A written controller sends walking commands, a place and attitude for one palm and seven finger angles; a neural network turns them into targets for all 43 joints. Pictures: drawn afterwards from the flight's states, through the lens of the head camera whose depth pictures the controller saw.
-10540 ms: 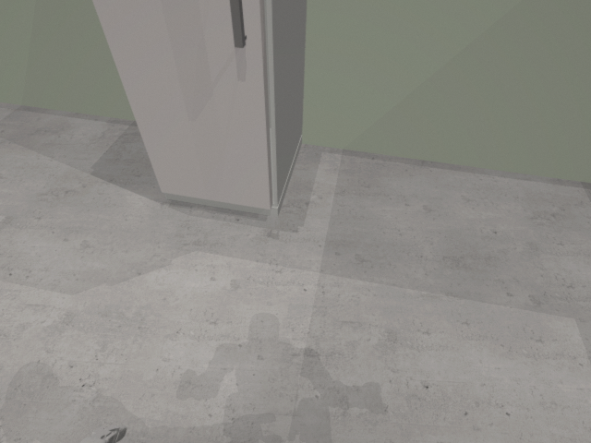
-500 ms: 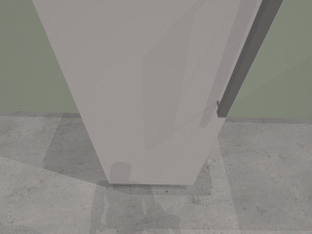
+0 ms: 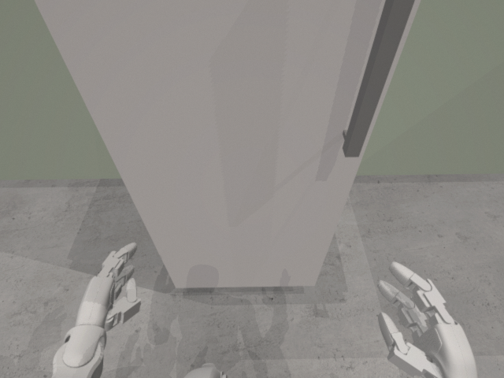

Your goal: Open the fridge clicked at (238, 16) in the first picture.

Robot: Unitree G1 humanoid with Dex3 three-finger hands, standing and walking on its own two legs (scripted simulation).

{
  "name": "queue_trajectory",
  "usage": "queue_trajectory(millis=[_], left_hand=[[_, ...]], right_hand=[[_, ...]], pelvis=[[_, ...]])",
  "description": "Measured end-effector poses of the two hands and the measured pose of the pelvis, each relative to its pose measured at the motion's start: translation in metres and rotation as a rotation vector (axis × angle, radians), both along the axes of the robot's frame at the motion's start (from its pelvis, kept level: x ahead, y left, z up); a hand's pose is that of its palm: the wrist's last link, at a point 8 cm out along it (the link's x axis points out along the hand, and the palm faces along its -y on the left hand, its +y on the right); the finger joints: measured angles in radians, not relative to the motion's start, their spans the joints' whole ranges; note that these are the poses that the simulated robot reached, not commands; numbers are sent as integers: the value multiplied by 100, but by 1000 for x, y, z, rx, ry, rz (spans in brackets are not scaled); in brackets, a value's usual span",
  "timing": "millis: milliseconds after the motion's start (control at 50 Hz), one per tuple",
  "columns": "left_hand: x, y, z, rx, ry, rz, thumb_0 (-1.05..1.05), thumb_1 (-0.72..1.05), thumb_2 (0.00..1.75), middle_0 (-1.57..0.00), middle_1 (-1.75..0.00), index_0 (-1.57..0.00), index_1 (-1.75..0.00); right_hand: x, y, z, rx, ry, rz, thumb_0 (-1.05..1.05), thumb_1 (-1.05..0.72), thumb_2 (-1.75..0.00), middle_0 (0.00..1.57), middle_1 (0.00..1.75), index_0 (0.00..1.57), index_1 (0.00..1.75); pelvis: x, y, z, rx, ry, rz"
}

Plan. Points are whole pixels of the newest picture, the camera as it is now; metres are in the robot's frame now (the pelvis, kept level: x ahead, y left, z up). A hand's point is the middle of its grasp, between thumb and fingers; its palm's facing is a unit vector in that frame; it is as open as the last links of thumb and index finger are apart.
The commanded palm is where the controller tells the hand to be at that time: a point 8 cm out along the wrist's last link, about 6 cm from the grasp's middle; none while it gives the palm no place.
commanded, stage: raise the hand to about handle height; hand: right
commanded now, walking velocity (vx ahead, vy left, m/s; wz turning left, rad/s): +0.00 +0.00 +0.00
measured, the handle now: (389, 9) +0.51 -0.15 +0.33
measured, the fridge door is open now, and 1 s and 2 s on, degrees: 0 0 0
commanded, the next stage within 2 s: move the hooked fingers beside the handle in 1.72 s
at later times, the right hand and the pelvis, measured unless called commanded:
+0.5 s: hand (460, 292) +0.23 -0.24 +0.10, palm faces +0.00 +1.00 -0.07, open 11.4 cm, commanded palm +0.19 -0.29 +0.12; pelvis +0.01 -0.03 +0.02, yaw -1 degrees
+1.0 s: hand out of the picture +0.27 -0.29 +0.18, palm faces +0.05 +1.00 -0.09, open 13.8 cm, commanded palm +0.23 -0.33 +0.20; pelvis +0.02 -0.02 +0.04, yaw -2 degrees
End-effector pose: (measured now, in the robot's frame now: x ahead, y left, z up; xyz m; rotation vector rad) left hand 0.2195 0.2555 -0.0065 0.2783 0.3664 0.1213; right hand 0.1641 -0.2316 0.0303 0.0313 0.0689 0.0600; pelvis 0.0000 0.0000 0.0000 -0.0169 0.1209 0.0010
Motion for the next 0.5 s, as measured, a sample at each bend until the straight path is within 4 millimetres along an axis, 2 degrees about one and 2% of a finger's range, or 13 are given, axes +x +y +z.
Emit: queue_trajectory(millis=[60,120,200,300,400,500], left_hand=[[9,-12,1,27,-8,-38,1,91,90,-20,-30,-20,-30],[7,-30,-11,27,36,-82,1,91,90,-20,-30,-20,-30],[-10,-55,-37,-26,132,-111,1,90,90,-20,-30,-20,-30],[-45,-76,-56,-114,233,-70,1,90,90,-20,-30,-21,-30],[-69,-76,-56,-135,269,-18,1,90,90,-21,-30,-21,-30],[-72,-61,-48,-87,261,-2,1,90,90,-20,-30,-21,-30]], right_hand=[[-19,-13,-7,-1,47,-88,1,-59,-76,23,50,23,50],[-23,-23,7,-44,-11,-133,1,-52,-73,23,55,23,55],[-4,-29,29,-84,-95,-79,1,-42,-69,23,61,23,61],[28,-37,43,-92,-42,3,1,-31,-64,24,68,24,68],[41,-53,59,-89,-13,-28,1,-19,-59,25,76,25,76],[43,-65,76,-102,-51,-58,1,-8,-54,26,83,26,83]], pelvis=[[-1,-3,-5,15,5,-19],[-2,-6,-7,33,4,-40],[-4,-10,-7,51,0,-56],[-3,-16,1,51,-5,-46],[4,-22,11,44,-15,-27],[8,-27,17,43,-30,-25]])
